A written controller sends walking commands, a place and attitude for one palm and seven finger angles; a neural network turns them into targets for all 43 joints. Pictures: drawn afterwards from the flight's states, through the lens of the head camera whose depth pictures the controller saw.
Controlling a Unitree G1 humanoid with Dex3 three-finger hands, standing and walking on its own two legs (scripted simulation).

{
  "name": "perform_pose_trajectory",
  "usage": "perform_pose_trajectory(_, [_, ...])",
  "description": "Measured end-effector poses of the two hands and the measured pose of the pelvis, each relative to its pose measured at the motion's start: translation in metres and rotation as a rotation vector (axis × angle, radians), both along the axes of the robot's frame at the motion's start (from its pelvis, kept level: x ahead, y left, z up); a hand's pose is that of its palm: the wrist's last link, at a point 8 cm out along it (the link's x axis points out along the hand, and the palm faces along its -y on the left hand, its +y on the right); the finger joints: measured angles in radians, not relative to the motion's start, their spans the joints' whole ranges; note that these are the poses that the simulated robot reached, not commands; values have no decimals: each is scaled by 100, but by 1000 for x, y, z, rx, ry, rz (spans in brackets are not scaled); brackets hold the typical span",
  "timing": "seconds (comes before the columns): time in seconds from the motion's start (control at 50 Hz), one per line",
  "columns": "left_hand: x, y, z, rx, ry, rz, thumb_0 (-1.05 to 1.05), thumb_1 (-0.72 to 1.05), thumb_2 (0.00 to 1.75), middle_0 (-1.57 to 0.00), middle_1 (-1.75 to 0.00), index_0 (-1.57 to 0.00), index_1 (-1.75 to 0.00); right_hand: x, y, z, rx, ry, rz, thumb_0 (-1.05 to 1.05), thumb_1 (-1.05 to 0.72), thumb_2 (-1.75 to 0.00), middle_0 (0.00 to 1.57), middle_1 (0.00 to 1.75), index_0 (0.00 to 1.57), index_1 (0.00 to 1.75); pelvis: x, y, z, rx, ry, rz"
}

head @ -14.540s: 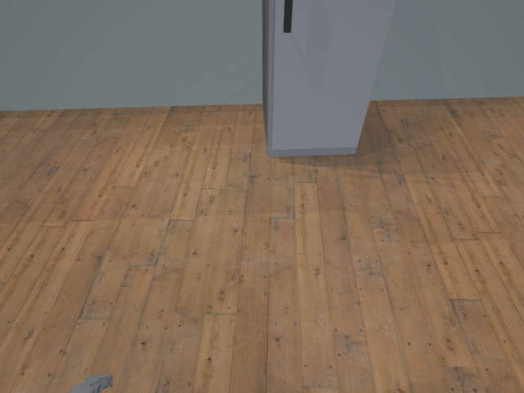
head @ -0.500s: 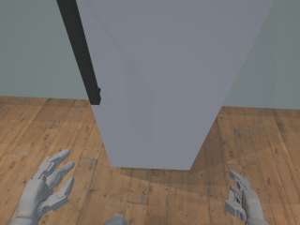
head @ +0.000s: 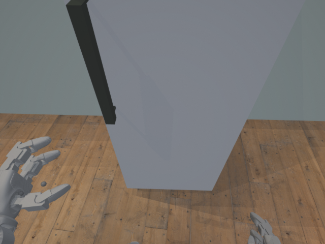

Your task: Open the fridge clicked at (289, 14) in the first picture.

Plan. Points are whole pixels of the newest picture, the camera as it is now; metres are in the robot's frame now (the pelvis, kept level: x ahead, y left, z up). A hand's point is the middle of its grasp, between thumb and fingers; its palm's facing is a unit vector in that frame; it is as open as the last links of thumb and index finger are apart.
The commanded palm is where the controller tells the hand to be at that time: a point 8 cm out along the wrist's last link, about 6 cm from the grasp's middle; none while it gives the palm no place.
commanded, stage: raise the hand to about handle height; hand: left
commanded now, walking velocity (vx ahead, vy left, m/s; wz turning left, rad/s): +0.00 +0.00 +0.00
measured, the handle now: (100, 71) +0.48 +0.19 +0.18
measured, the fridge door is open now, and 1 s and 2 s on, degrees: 0 0 0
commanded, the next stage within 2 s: move the hooked fingers beside the handle in 1.22 s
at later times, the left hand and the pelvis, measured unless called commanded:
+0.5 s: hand (12, 166) +0.23 +0.30 +0.15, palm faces +0.07 -1.00 -0.07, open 13.8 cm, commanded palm +0.20 +0.34 +0.17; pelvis -0.02 +0.03 +0.02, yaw +2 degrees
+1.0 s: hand (15, 146) +0.25 +0.28 +0.19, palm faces +0.07 -1.00 -0.05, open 13.9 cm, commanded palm +0.22 +0.33 +0.19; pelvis -0.02 +0.00 +0.03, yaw +1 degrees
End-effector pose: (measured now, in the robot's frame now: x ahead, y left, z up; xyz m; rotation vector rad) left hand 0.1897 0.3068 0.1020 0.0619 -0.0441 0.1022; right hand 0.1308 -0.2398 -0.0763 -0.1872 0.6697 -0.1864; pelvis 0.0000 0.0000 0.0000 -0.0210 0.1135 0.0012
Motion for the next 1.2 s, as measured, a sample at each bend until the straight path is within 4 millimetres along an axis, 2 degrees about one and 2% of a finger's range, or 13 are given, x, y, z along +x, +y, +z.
perform_pose_trajectory(0.12, [-1,4,-17,-18,96,-59,1,-6,49,-27,-92,-27,-92,8,5,8,-52,-1,43,1,-90,-90,20,30,21,30,-4,15,3,-14,-19,19])
perform_pose_trajectory(0.16, [2,4,-16,-12,108,-84,0,-11,47,-27,-95,-27,-95,14,10,14,-64,-25,50,1,-90,-90,20,30,21,30,-6,18,4,-15,-29,20])
perform_pose_trajectory(0.34, [14,33,48,28,-103,-28,0,-32,38,-29,-109,-29,-109,40,43,44,-35,-154,111,1,-90,-90,20,30,21,30,-9,26,14,-20,-90,29])
perform_pose_trajectory(0.38, [16,39,52,18,-70,-25,0,-36,36,-29,-111,-30,-112,43,49,46,-18,-169,122,1,-90,-90,20,30,21,30,-11,27,16,-20,-99,30])
perform_pose_trajectory(0.46, [15,43,47,0,44,-32,0,-43,33,-30,-116,-30,-116,44,57,48,5,-177,139,1,-90,-90,20,30,21,30,-15,29,20,-17,-113,32])
perform_pose_trajectory(0.52, [13,43,50,5,52,-28,0,-46,32,-30,-117,-30,-118,40,59,48,3,-163,150,1,-90,-90,20,30,21,30,-18,27,22,-14,-127,33])
perform_pose_trajectory(0.64, [14,47,85,38,-81,-1,-1,-49,31,-30,-119,-31,-120,29,54,46,-10,-128,159,1,-90,-90,20,30,21,30,-22,21,26,-10,-156,41])
perform_pose_trajectory(0.7, [19,51,95,36,-75,3,-1,-49,31,-30,-120,-31,-120,24,48,44,-5,-115,145,1,-90,-90,20,30,21,30,-23,17,27,-8,-162,43])
perform_pose_trajectory(0.76, [26,52,95,26,-12,-3,-1,-50,30,-30,-120,-31,-120,19,39,42,0,-105,125,1,-90,-90,20,30,21,30,-23,14,29,-6,-163,43])
perform_pose_trajectory(0.84, [31,44,87,8,45,-31,-1,-50,30,-30,-120,-30,-120,15,26,40,0,-94,106,1,-90,-90,20,30,21,30,-23,9,29,-5,-158,38])
perform_pose_trajectory(0.94, [32,29,83,-3,12,-47,-1,-50,30,-30,-120,-30,-120,14,12,41,-10,-90,90,1,-90,-90,20,30,21,30,-19,3,30,-2,-157,28])
perform_pose_trajectory(1.04, [33,24,88,0,-33,-17,-1,-50,30,-30,-120,-31,-120,19,5,43,-16,-100,85,1,-90,-90,20,30,21,30,-14,-3,30,1,-163,27])
perform_pose_trajectory(1.2, [42,20,89,-3,4,-23,-1,-50,30,-30,-120,-31,-120,34,2,42,0,-115,87,1,-90,-90,20,30,20,30,-8,-8,30,6,-154,25])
